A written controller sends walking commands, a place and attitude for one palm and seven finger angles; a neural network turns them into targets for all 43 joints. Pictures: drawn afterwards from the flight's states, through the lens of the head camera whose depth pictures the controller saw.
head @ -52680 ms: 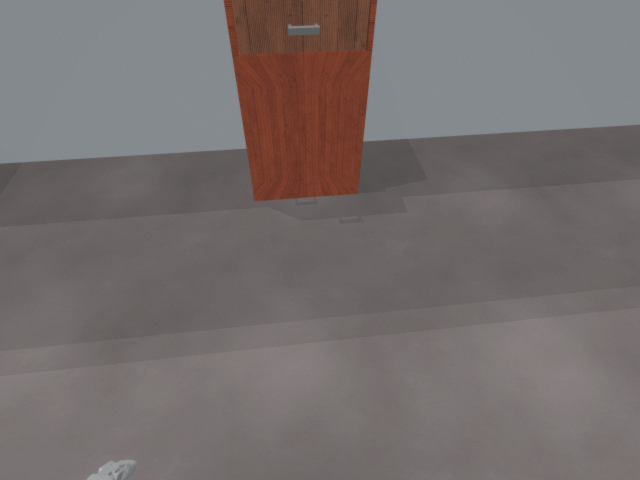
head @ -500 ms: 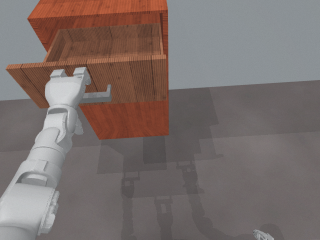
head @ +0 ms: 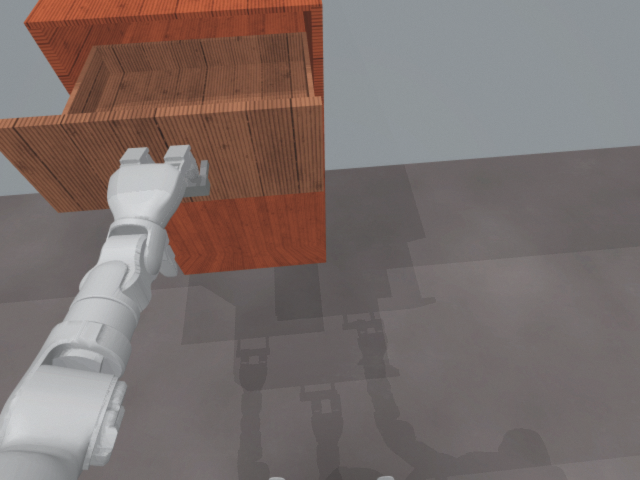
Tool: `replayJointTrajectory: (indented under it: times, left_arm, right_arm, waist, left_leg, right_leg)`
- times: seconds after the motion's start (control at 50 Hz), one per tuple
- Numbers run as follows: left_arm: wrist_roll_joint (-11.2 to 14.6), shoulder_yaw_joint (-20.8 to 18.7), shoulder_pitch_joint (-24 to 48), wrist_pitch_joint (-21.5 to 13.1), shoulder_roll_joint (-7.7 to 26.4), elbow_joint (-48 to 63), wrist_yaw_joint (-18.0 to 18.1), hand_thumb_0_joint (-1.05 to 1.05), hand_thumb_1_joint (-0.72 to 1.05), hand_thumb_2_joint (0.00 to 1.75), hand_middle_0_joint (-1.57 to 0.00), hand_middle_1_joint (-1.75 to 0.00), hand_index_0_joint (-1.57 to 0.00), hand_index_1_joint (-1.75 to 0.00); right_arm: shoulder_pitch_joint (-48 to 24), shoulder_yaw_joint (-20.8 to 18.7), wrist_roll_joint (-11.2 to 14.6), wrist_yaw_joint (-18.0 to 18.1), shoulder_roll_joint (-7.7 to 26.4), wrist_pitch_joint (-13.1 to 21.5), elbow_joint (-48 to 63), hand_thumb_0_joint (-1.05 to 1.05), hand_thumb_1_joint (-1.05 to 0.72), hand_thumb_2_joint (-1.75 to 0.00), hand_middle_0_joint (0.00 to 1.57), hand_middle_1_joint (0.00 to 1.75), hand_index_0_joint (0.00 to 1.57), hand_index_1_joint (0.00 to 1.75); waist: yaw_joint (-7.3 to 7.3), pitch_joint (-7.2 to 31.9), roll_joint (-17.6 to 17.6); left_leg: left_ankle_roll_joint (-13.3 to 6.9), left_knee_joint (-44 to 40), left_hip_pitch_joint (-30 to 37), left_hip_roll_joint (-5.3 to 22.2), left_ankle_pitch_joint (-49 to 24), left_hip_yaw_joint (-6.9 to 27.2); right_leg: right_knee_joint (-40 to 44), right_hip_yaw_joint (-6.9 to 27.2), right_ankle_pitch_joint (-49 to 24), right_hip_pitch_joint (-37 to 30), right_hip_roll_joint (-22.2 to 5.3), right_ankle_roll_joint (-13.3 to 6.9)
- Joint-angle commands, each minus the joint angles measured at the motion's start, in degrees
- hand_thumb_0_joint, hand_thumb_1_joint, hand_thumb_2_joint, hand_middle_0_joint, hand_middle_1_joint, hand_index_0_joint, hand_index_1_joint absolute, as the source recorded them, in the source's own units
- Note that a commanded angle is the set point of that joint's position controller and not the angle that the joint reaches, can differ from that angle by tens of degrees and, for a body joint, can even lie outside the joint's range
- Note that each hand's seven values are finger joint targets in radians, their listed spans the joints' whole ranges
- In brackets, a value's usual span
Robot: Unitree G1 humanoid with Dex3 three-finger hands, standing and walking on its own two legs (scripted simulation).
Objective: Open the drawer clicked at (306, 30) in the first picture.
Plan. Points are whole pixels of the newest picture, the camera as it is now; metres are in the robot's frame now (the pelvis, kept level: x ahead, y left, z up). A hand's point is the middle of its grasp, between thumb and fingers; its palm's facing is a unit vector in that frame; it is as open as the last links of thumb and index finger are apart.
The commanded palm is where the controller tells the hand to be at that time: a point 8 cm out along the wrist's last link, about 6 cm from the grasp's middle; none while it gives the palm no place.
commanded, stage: lower the fingers behind the handle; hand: left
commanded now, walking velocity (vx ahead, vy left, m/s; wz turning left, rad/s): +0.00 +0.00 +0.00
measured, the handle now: (173, 178) +0.53 +0.23 +0.04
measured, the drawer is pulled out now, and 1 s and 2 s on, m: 0.26 0.26 0.26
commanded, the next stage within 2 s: lift the fingers back up to retry in 0.78 s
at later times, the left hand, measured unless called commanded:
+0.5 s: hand (165, 210) +0.46 +0.22 +0.05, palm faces +0.01 +0.00 -1.00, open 13.9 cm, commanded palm +0.43 +0.23 +0.07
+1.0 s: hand (165, 210) +0.46 +0.22 +0.05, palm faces -0.01 +0.00 -1.00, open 14.0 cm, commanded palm +0.43 +0.22 +0.09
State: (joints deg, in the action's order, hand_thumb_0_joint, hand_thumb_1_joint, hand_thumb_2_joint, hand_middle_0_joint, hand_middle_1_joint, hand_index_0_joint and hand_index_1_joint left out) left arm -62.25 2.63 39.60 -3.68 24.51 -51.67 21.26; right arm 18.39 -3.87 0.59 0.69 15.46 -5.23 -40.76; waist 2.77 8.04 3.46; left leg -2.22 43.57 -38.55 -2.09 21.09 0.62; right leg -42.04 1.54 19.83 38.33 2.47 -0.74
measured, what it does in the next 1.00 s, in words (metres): stands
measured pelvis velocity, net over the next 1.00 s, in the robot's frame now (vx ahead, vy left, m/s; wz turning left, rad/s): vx -0.01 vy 0.00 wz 0.00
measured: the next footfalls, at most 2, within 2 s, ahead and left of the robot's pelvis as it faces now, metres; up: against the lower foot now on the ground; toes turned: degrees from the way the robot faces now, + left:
none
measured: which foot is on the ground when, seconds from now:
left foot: down 0.00-1.00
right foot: down 0.00-1.00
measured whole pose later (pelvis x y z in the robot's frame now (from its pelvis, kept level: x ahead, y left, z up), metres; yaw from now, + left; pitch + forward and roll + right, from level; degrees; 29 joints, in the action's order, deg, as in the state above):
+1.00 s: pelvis -0.01 +0.00 +0.00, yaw +0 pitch +16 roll -1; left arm -61.0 4.1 43.7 -0.6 26.1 -56.4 17.0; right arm 19.9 -1.8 1.7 1.7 14.9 -6.0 -38.2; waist 4.0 8.8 3.4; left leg -2.0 44.9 -40.1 -1.5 21.1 0.6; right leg -43.0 1.4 19.5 39.8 3.0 -1.0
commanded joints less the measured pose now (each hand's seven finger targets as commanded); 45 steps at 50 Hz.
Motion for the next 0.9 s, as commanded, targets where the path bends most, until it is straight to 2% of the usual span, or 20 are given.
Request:
replayJointTrajectory:
  times: [0.0,0.1,0.14,0.2,0.22,0.26,0.32,0.34,0.38,0.52,0.54,0.56,0.62,0.66,0.68,0.72,0.78,0.84,0.86,0.88]
  left_arm:
    - [0.82,-3.15,23.96,5.89,13.67,3.64,1.37,0.0,-0.5,0.3,-0.3,-1.2,-0.3,-1.2]
    - [1.44,-2.85,21.12,7.47,15.06,-2.27,-2.17,0.0,-0.5,0.3,-0.3,-1.2,-0.3,-1.2]
    - [1.4,-1.94,19.39,7.08,15.14,-5.07,-3.83,0.0,-0.5,0.3,-0.3,-1.2,-0.3,-1.2]
    - [0.79,-1.34,18.91,5.27,14.82,-5.73,-5.24,0.0,-0.5,0.3,-0.3,-1.2,-0.3,-1.2]
    - [0.88,0.08,17.53,4.82,13.1,-6.29,-5.66,0.0,-0.5,0.3,-0.3,-1.2,-0.3,-1.2]
    - [0.92,-1.09,16.15,3.86,14.53,-6.32,-6.01,0.0,-0.5,0.3,-0.3,-1.2,-0.3,-1.2]
    - [0.97,0.44,15.95,2.75,12.47,-5.75,-6.23,0.0,-0.5,0.3,-0.3,-1.2,-0.3,-1.2]
    - [0.86,-0.69,15.59,2.7,13.86,-5.98,-6.06,0.0,-0.5,0.3,-0.3,-1.2,-0.3,-1.2]
    - [0.83,-0.29,16.86,2.55,13.51,-4.86,-5.64,0.0,-0.5,0.3,-0.3,-1.2,-0.3,-1.2]
    - [0.98,0.24,19.22,4.12,12.45,-3.28,-3.8,0.0,-0.5,0.3,-0.3,-1.2,-0.3,-1.2]
    - [1.13,-0.28,17.99,4.56,12.88,-4.11,-3.79,0.0,-0.5,0.3,-0.3,-1.2,-0.3,-1.2]
    - [0.99,-0.56,19.0,4.81,13.67,-4.02,-3.75,0.0,-0.5,0.3,-0.3,-1.2,-0.3,-1.2]
    - [1.21,1.26,20.97,5.2,11.75,-4.08,-3.85,0.0,-0.5,0.3,-0.3,-1.2,-0.3,-1.2]
    - [0.98,0.52,20.72,5.41,12.53,-4.85,-3.88,0.0,-0.5,0.3,-0.3,-1.2,-0.3,-1.2]
    - [1.19,1.64,20.42,5.42,10.8,-4.59,-4.05,0.0,-0.5,0.3,-0.3,-1.2,-0.3,-1.2]
    - [1.37,0.0,19.69,5.21,12.74,-5.16,-4.29,0.0,-0.5,0.3,-0.3,-1.2,-0.3,-1.2]
    - [1.53,1.11,19.94,4.82,11.65,-4.49,-4.86,0.0,-0.5,0.3,-0.3,-1.2,-0.3,-1.2]
    - [1.31,0.01,18.72,4.39,12.59,-4.91,-4.87,0.0,-0.5,0.3,-0.3,-1.2,-0.3,-1.2]
    - [1.51,1.0,18.66,4.21,11.26,-4.02,-4.97,0.0,-0.5,0.3,-0.3,-1.2,-0.3,-1.2]
    - [1.45,-1.18,18.81,3.9,13.75,-2.44,-4.82,0.0,-0.5,0.3,-0.3,-1.2,-0.3,-1.2]
  right_arm:
    - [3.7,-2.48,0.2,0.56,8.1,0.99,4.09,0.0,-0.9,-0.9,0.2,0.3,0.2,0.3]
    - [3.29,-1.4,0.55,1.35,8.28,0.47,4.75,0.0,-0.9,-0.9,0.2,0.3,0.2,0.3]
    - [3.48,-0.79,0.78,1.7,8.37,0.32,5.19,0.0,-0.9,-0.9,0.2,0.3,0.2,0.3]
    - [4.0,-0.68,0.84,2.01,8.48,0.42,5.72,0.0,-0.9,-0.9,0.2,0.3,0.2,0.3]
    - [4.22,-0.61,0.85,2.08,8.31,0.57,6.33,0.0,-0.9,-0.9,0.2,0.3,0.2,0.3]
    - [4.54,-0.65,0.8,2.2,8.44,0.62,6.56,0.0,-0.9,-0.9,0.2,0.3,0.2,0.3]
    - [5.38,-0.94,0.77,2.02,8.33,0.83,7.01,0.0,-0.9,-0.9,0.2,0.3,0.2,0.3]
    - [5.5,-0.95,0.74,2.0,8.56,0.7,6.87,0.0,-0.9,-0.9,0.2,0.3,0.2,0.3]
    - [5.75,-1.1,0.72,1.93,8.41,0.72,7.14,0.0,-0.9,-0.9,0.2,0.3,0.2,0.3]
    - [6.44,-1.56,0.78,1.44,8.3,0.48,6.6,0.0,-0.9,-0.9,0.2,0.3,0.2,0.3]
    - [6.36,-1.45,0.85,1.41,8.3,0.4,6.62,0.0,-0.9,-0.9,0.2,0.3,0.2,0.3]
    - [6.06,-1.42,0.89,1.57,8.43,0.32,6.55,0.0,-0.9,-0.9,0.2,0.3,0.2,0.3]
    - [6.24,-1.31,1.05,1.5,8.28,0.4,6.41,0.0,-0.9,-0.9,0.2,0.3,0.2,0.3]
    - [6.07,-1.17,1.05,1.59,8.41,0.36,6.33,0.0,-0.9,-0.9,0.2,0.3,0.2,0.3]
    - [6.08,-1.23,1.03,1.51,8.17,0.46,6.58,0.0,-0.9,-0.9,0.2,0.3,0.2,0.3]
    - [6.31,-1.13,0.96,1.57,8.29,0.47,6.4,0.0,-0.9,-0.9,0.2,0.3,0.2,0.3]
    - [6.0,-0.94,1.01,1.67,8.15,0.5,6.79,0.0,-0.9,-0.9,0.2,0.3,0.2,0.3]
    - [6.11,-0.96,1.01,1.71,8.23,0.44,6.68,0.0,-0.9,-0.9,0.2,0.3,0.2,0.3]
    - [5.98,-0.99,0.92,1.64,8.07,0.56,6.97,0.0,-0.9,-0.9,0.2,0.3,0.2,0.3]
    - [5.94,-1.05,1.01,1.71,8.09,0.46,7.05,0.0,-0.9,-0.9,0.2,0.3,0.2,0.3]
  waist:
    - [1.67,19.98,-3.35]
    - [1.29,15.73,-5.36]
    - [1.56,12.1,-6.91]
    - [1.83,10.72,-7.32]
    - [1.85,10.54,-7.24]
    - [1.55,10.86,-7.96]
    - [1.83,11.58,-6.37]
    - [1.72,11.77,-6.83]
    - [1.87,12.81,-6.33]
    - [2.22,14.91,-4.09]
    - [1.71,14.76,-4.66]
    - [2.29,14.36,-5.4]
    - [2.88,13.43,-4.76]
    - [2.75,12.83,-5.11]
    - [2.69,13.55,-5.62]
    - [2.3,14.09,-5.82]
    - [2.54,13.35,-6.27]
    - [2.18,13.14,-6.63]
    - [2.17,13.69,-6.22]
    - [1.48,14.94,-5.67]
  left_leg:
    - [0.1,-4.72,12.61,0.55,-19.35,-0.92]
    - [-0.45,-6.2,9.45,0.14,-14.58,-1.51]
    - [-0.59,-6.59,6.95,0.04,-11.88,-1.63]
    - [-0.67,-6.39,6.07,0.13,-10.08,-1.58]
    - [-0.74,-6.12,5.61,0.02,-9.4,-1.76]
    - [-0.77,-5.28,4.57,0.03,-8.87,-1.85]
    - [-0.66,-4.31,4.46,0.03,-9.25,-2.11]
    - [-0.6,-3.92,3.99,0.17,-8.79,-1.97]
    - [-0.59,-3.3,3.44,0.08,-9.05,-2.02]
    - [-0.57,-2.8,4.99,0.24,-10.11,-1.79]
    - [-0.54,-2.99,4.67,0.14,-9.77,-1.74]
    - [-0.61,-2.94,4.24,0.25,-8.91,-1.75]
    - [-0.63,-3.38,4.63,0.24,-8.67,-1.45]
    - [-0.63,-3.63,4.72,0.42,-8.43,-1.2]
    - [-0.72,-3.56,5.28,0.34,-8.52,-1.28]
    - [-0.77,-3.62,4.83,0.3,-8.27,-1.36]
    - [-0.86,-3.63,4.34,0.18,-7.99,-1.37]
    - [-0.82,-3.61,4.49,0.36,-8.68,-1.18]
    - [-0.9,-3.45,4.83,0.2,-9.0,-1.51]
    - [-0.83,-3.67,5.42,0.33,-9.63,-1.35]
  right_leg:
    - [5.26,-2.56,-16.67,-11.22,0.79,-1.58]
    - [7.21,-1.88,-14.91,-13.22,0.32,-1.25]
    - [7.67,-1.78,-13.31,-12.47,0.12,-0.96]
    - [7.84,-1.68,-11.26,-11.03,0.16,-1.1]
    - [7.64,-1.67,-10.75,-10.54,0.14,-0.95]
    - [7.14,-1.44,-10.46,-10.02,0.12,-0.9]
    - [6.36,-1.46,-10.93,-8.73,0.14,-0.98]
    - [5.91,-1.5,-10.28,-7.99,0.21,-1.0]
    - [5.35,-1.38,-10.65,-7.91,0.19,-0.97]
    - [4.94,-1.61,-10.67,-6.94,0.48,-1.11]
    - [5.01,-1.74,-10.31,-7.43,0.52,-1.14]
    - [5.25,-1.46,-9.65,-7.18,0.39,-0.93]
    - [5.46,-1.74,-9.06,-6.38,0.45,-0.96]
    - [5.4,-2.02,-8.31,-5.84,0.53,-1.07]
    - [5.54,-2.01,-8.35,-6.18,0.59,-0.98]
    - [5.58,-1.76,-8.61,-7.26,0.49,-0.97]
    - [5.75,-1.64,-8.72,-7.32,0.39,-0.86]
    - [5.42,-1.85,-9.04,-7.02,0.48,-0.99]
    - [5.62,-1.65,-9.59,-7.47,0.48,-0.87]
    - [5.45,-1.67,-9.81,-8.35,0.42,-1.06]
